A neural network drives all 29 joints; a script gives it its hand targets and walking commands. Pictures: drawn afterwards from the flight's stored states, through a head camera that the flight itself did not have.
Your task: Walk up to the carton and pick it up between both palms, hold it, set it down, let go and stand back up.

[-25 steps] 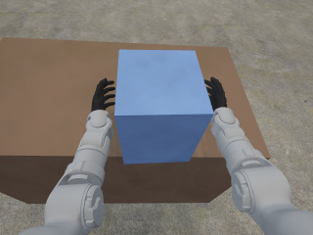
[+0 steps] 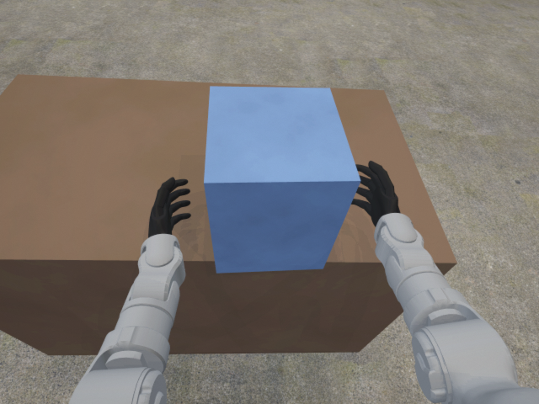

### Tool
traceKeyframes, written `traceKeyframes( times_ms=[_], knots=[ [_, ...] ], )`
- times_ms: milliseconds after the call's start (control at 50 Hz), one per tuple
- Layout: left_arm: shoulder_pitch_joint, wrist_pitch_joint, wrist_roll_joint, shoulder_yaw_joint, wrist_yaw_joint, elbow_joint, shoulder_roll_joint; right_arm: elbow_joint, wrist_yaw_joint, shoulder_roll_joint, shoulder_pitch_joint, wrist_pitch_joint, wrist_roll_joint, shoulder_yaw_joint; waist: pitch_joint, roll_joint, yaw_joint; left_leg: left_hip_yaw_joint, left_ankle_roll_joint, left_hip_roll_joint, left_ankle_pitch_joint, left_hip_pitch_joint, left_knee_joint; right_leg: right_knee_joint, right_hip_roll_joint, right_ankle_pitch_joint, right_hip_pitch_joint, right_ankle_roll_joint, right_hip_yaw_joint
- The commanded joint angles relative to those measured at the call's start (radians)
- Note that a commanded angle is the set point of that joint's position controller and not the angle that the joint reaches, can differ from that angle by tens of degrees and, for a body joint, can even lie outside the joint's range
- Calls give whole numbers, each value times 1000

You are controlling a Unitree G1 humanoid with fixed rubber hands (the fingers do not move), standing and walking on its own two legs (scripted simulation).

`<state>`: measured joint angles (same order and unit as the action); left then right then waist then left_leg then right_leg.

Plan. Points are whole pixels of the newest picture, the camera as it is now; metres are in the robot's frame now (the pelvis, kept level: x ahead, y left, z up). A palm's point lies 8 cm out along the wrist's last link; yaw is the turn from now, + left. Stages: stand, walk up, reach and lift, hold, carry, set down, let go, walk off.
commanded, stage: set down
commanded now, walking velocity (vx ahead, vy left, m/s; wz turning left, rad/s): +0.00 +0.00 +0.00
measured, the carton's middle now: (270, 184) +0.46 +0.03 +0.04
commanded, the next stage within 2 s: none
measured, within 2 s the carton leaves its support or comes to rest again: neither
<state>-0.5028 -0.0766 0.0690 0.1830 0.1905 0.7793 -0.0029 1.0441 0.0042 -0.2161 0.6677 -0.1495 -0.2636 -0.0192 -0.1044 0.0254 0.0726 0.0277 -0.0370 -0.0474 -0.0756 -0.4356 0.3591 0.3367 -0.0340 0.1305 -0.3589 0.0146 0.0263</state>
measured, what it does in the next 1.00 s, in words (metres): stands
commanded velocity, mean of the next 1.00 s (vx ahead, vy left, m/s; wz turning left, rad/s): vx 0.00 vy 0.00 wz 0.00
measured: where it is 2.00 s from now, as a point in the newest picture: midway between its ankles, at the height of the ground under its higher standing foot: outside the picture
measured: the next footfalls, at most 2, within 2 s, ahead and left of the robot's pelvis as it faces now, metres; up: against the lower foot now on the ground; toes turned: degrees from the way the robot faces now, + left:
none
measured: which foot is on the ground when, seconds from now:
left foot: down 0.00-1.00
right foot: down 0.00-1.00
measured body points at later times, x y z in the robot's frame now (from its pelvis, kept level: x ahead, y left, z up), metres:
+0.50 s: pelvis +0.01 -0.01 +0.00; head +0.00 +0.01 +0.45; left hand +0.29 +0.20 +0.02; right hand +0.34 -0.18 +0.04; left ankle +0.06 +0.14 -0.74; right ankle +0.02 -0.11 -0.74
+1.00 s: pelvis +0.01 -0.01 +0.00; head -0.01 +0.02 +0.45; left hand +0.23 +0.19 +0.02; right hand +0.27 -0.20 +0.04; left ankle +0.06 +0.14 -0.74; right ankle +0.02 -0.11 -0.74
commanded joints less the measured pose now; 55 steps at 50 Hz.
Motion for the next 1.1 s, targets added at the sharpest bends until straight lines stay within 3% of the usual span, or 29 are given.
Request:
traceKeyframes(
  times_ms=[0,20,40,60,100,140,160,200,260,300,360,380,400,460,540,560,580,640,660,700,720,740,760,780,820,900,960,980,1080],
  knots=[
    [-163,8,-89,-119,3,-426,-83,-256,-31,-215,175,-44,-47,-30,-402,-15,-23,-67,-8,16,127,486,-3,-55,-22,10,129,7,-12],
    [-164,23,-83,-105,1,-426,-99,-276,-29,-227,171,-43,-41,-27,-403,-8,-19,-61,-1,16,136,473,3,-46,-22,0,140,6,-13],
    [-154,32,-90,-102,-7,-451,-103,-298,-28,-219,144,-36,-36,-15,-386,14,-40,-63,4,22,115,466,-6,-52,-18,12,150,1,-20],
    [-138,40,-93,-107,-9,-472,-102,-330,-29,-204,145,-36,-42,-38,-374,5,-25,-66,8,25,121,450,-7,-51,-15,17,159,6,-27],
    [-131,49,-94,-108,-8,-500,-103,-358,-29,-211,129,-26,-22,-10,-324,14,-33,-69,15,32,83,414,-19,-50,-9,50,167,1,-30],
    [-64,69,-99,-125,-9,-547,-90,-362,-33,-214,50,-11,-30,-3,-281,25,-57,-58,16,31,90,425,-24,-54,-10,43,172,0,-29],
    [-72,71,-89,-111,-17,-513,-94,-370,-32,-183,52,-6,-13,-5,-258,23,-48,-64,20,37,82,402,-24,-52,-1,53,165,-5,-37],
    [37,79,-83,-124,-12,-590,-75,-398,-41,-205,-53,-10,-41,-17,-264,3,-51,-57,15,31,142,456,-21,-54,-10,0,184,2,-30],
    [67,94,-67,-110,-31,-602,-76,-443,-35,-189,-95,-10,-25,-15,-251,21,-57,-59,23,43,194,445,-19,-55,-5,-60,217,-5,-32],
    [169,103,-56,-135,-38,-664,-62,-449,-40,-191,-198,-11,-33,-15,-221,15,-85,-42,15,39,222,477,-21,-60,-10,-90,235,2,-30],
    [291,108,-46,-126,-53,-750,-68,-543,-39,-189,-293,-27,-36,-24,-204,17,-75,-37,15,42,287,502,-26,-60,-14,-147,265,-1,-25],
    [225,101,-62,-136,-49,-738,-78,-563,-41,-181,-247,-28,-30,-26,-180,10,-67,-45,20,46,263,469,-26,-64,-10,-101,229,-2,-28],
    [297,108,-62,-148,-53,-773,-66,-585,-43,-175,-316,-33,-28,-15,-173,9,-88,-33,18,42,275,488,-24,-65,-8,-133,243,2,-28],
    [249,102,-82,-166,-39,-839,-95,-678,-55,-162,-291,-31,-16,18,-161,0,-81,-32,28,41,170,452,-38,-71,-4,-3,178,9,-25],
    [357,104,-122,-215,-24,-919,-90,-752,-66,-176,-422,-31,-14,33,-120,3,-104,-27,29,31,134,452,-42,-69,2,21,169,18,-25],
    [419,104,-113,-203,-20,-917,-92,-746,-69,-171,-489,-28,-23,21,-89,14,-84,-25,32,28,144,473,-51,-75,1,24,174,20,-27],
    [388,116,-116,-199,-22,-907,-97,-750,-68,-171,-480,-17,-22,24,-80,16,-98,-26,33,26,93,463,-60,-83,4,69,169,19,-34],
    [401,144,-113,-198,-5,-912,-106,-787,-69,-161,-505,7,-8,54,-29,10,-79,-41,37,29,-37,428,-89,-94,10,197,152,24,-42],
    [463,156,-124,-204,-5,-908,-96,-810,-69,-164,-568,13,-3,62,-11,43,-91,-37,44,24,-60,452,-94,-100,11,203,163,19,-46],
    [456,174,-131,-203,0,-933,-108,-880,-60,-163,-564,27,0,64,-8,49,-75,-47,47,28,-72,433,-102,-95,13,222,153,17,-48],
    [414,181,-136,-210,1,-933,-106,-863,-59,-150,-544,38,6,68,-14,41,-91,-46,51,31,-87,425,-96,-93,18,240,135,18,-52],
    [461,190,-125,-212,7,-959,-109,-874,-62,-157,-603,44,-3,72,13,4,-81,-50,45,29,-83,435,-102,-92,16,242,133,22,-50],
    [499,202,-126,-222,9,-981,-93,-900,-67,-183,-625,45,-3,90,25,24,-81,-42,35,20,-73,465,-108,-90,9,217,140,23,-39],
    [508,208,-131,-240,12,-1019,-87,-918,-66,-164,-649,52,-10,79,6,-11,-84,-42,34,19,-79,476,-104,-93,13,214,129,23,-44],
    [529,219,-137,-247,6,-1008,-85,-917,-66,-155,-682,74,-13,77,35,-14,-88,-44,29,24,-77,469,-103,-95,17,205,129,23,-44],
    [624,234,-112,-229,4,-1054,-102,-983,-59,-139,-785,95,-30,66,56,-40,-57,-59,20,26,-19,507,-105,-104,20,158,144,20,-52],
    [628,215,-127,-217,-5,-1087,-127,-1041,-48,-125,-809,85,-10,63,15,-11,-68,-65,27,38,23,516,-76,-96,20,117,146,7,-52],
    [647,205,-126,-199,-5,-1094,-144,-1082,-39,-109,-817,82,-19,53,17,-8,-46,-73,31,45,38,492,-78,-94,21,110,157,4,-57],
    [692,182,-147,-215,-32,-1034,-143,-1071,-23,-95,-906,94,19,45,81,22,-86,-72,28,44,25,501,-78,-109,31,115,140,0,-59]
  ],
)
